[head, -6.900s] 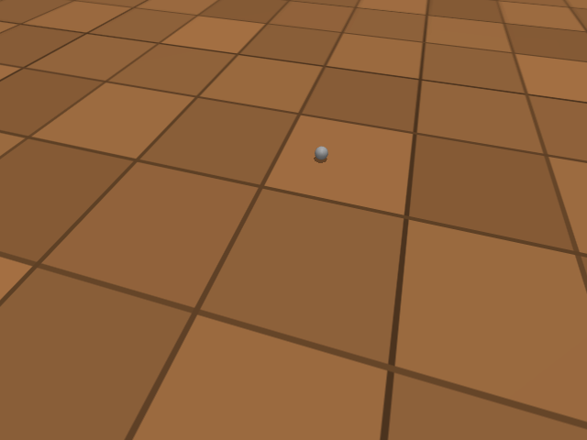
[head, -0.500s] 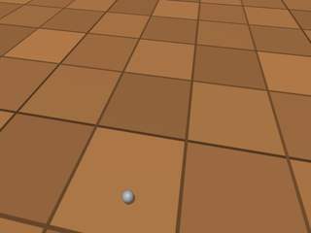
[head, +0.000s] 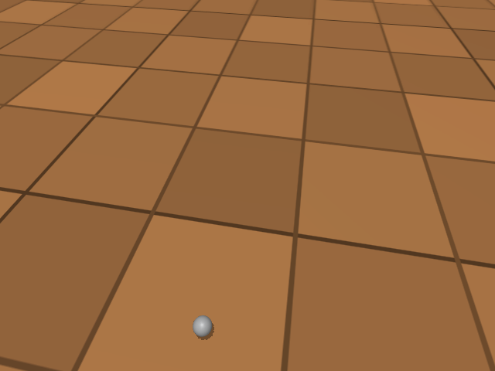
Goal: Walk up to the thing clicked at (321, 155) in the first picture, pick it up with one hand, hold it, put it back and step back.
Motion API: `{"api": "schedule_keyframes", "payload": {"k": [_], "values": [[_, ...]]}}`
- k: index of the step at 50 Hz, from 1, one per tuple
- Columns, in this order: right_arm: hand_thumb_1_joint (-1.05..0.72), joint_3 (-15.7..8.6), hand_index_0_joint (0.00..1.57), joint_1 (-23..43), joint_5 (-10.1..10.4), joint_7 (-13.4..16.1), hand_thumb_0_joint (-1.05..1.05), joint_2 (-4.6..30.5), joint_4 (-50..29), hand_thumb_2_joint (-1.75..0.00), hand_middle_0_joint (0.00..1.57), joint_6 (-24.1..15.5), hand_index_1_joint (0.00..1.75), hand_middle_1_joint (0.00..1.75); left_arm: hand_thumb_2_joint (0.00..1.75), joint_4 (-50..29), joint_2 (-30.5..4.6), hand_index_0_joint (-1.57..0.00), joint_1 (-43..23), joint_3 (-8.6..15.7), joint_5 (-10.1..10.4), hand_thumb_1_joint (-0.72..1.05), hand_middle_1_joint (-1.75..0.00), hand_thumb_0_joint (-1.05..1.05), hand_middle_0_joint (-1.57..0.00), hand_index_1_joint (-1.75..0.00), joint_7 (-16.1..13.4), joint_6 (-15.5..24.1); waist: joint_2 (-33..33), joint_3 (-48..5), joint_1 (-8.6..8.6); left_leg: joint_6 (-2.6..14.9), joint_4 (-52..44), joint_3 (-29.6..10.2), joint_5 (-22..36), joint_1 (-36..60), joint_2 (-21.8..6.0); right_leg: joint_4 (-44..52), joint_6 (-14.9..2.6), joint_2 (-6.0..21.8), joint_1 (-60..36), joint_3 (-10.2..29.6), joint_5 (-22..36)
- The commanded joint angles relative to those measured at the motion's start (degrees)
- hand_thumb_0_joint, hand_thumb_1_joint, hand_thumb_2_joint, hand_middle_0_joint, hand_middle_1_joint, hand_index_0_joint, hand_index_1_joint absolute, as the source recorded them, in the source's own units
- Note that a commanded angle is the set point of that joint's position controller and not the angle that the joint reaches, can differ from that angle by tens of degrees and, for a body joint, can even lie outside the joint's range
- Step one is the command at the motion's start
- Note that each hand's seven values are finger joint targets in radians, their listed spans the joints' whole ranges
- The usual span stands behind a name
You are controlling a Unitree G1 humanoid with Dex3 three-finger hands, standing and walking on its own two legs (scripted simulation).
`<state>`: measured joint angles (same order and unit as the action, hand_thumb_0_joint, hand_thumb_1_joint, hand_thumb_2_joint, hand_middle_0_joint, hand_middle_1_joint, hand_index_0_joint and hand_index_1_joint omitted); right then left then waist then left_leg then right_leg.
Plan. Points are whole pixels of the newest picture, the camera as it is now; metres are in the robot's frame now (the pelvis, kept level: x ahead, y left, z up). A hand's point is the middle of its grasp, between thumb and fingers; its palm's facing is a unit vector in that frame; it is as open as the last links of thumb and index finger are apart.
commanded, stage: stand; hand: left
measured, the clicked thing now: (202, 325) +0.42 +0.19 -0.74
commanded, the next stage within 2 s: none
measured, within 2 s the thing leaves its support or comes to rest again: neither
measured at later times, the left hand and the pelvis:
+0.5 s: hand out of the picture +0.08 +0.25 -0.15, palm faces -0.02 -0.94 -0.34, open 7.4 cm; pelvis +0.01 +0.00 +0.00, yaw +0 degrees
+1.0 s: hand out of the picture +0.08 +0.25 -0.15, palm faces -0.02 -0.94 -0.34, open 7.4 cm; pelvis +0.01 +0.00 +0.00, yaw +0 degrees
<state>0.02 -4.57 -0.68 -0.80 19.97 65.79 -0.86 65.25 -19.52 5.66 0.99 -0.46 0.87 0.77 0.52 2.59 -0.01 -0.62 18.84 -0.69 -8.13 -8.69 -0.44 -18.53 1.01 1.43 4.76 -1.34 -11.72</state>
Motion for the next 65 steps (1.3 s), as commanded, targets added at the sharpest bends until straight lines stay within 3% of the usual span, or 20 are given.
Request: {"api": "schedule_keyframes", "payload": {"k": [1,8,24,35,41,47,53,65], "values": [[-0.90,-2.4,0.20,3.8,0.1,1.0,0.00,12.1,-3.8,-0.90,0.20,-1.2,0.30,0.30,0.90,-3.5,-12.0,-0.20,-2.7,1.9,0.0,0.90,-0.30,0.00,-0.20,-0.30,-1.2,1.2,-0.7,-5.5,-0.15,1.21,-1.8,-5.2,10.1,3.6,-7.3,3.1,-1.52,6.5,0.3,4.6,8.2],[-0.90,-2.2,0.20,2.9,0.2,0.9,0.00,12.3,-3.3,-0.90,0.20,-0.9,0.30,0.30,0.90,-3.5,-12.3,-0.20,-2.7,1.7,0.0,0.90,-0.30,0.00,-0.20,-0.30,-1.2,1.1,-0.5,-3.5,-0.44,1.04,-2.9,-5.4,5.0,1.8,-6.9,4.4,-1.33,6.4,0.9,4.9,4.4],[-0.90,-2.0,0.20,2.7,0.2,1.1,0.00,12.7,-3.4,-0.90,0.20,-0.9,0.30,0.30,0.90,-3.8,-12.7,-0.20,-2.0,1.5,0.0,0.90,-0.30,0.00,-0.20,-0.30,-1.3,1.2,-0.3,-5.3,-0.10,1.36,-1.9,-4.9,10.0,4.3,-7.3,3.7,-1.50,6.8,0.0,4.8,9.6],[-0.90,-1.9,0.20,2.1,0.2,1.0,0.00,12.6,-3.4,-0.90,0.20,-0.9,0.30,0.30,0.90,-3.7,-12.5,-0.20,-1.8,1.4,0.0,0.90,-0.30,0.00,-0.20,-0.30,-1.2,1.0,0.1,-3.7,-0.19,1.20,-2.9,-5.0,6.8,2.6,-7.1,4.4,-1.67,6.7,0.0,4.9,6.0],[-0.90,-1.9,0.20,2.3,0.2,1.1,0.00,12.6,-3.5,-0.90,0.20,-0.9,0.30,0.30,0.90,-3.8,-12.6,-0.20,-1.1,1.4,-0.1,0.90,-0.30,0.00,-0.20,-0.30,-1.2,1.1,-0.4,-4.4,-0.06,1.32,-2.6,-5.0,7.6,3.9,-7.0,4.5,-1.54,6.6,0.6,4.8,7.0],[-0.90,-2.0,0.20,2.4,0.2,1.2,0.00,12.7,-3.6,-0.90,0.20,-0.9,0.30,0.30,0.90,-4.0,-12.7,-0.20,-1.2,1.4,-0.1,0.90,-0.30,0.00,-0.20,-0.30,-1.4,0.9,-0.6,-5.4,0.08,1.40,-1.7,-4.8,12.0,4.8,-7.5,3.5,-1.67,6.8,-0.5,4.4,10.6],[-0.90,-1.9,0.20,1.7,0.2,1.1,0.00,12.4,-3.5,-0.90,0.20,-0.8,0.30,0.30,0.90,-3.8,-12.7,-0.20,-0.8,1.4,0.0,0.90,-0.30,0.00,-0.20,-0.30,-1.3,0.9,-0.9,-2.9,-0.15,1.28,-2.9,-4.7,6.8,3.3,-6.9,4.4,-1.68,6.5,0.9,4.7,6.4],[-0.90,-1.9,0.20,2.1,0.2,1.2,0.00,12.6,-4.0,-0.90,0.20,-0.9,0.30,0.30,0.90,-4.3,-12.8,-0.20,-0.3,1.5,0.1,0.90,-0.30,0.00,-0.20,-0.30,-1.3,0.8,-0.1,-3.9,0.28,1.36,-2.5,-4.8,9.8,4.2,-7.2,3.9,-1.87,6.4,0.1,4.6,8.6]]}}
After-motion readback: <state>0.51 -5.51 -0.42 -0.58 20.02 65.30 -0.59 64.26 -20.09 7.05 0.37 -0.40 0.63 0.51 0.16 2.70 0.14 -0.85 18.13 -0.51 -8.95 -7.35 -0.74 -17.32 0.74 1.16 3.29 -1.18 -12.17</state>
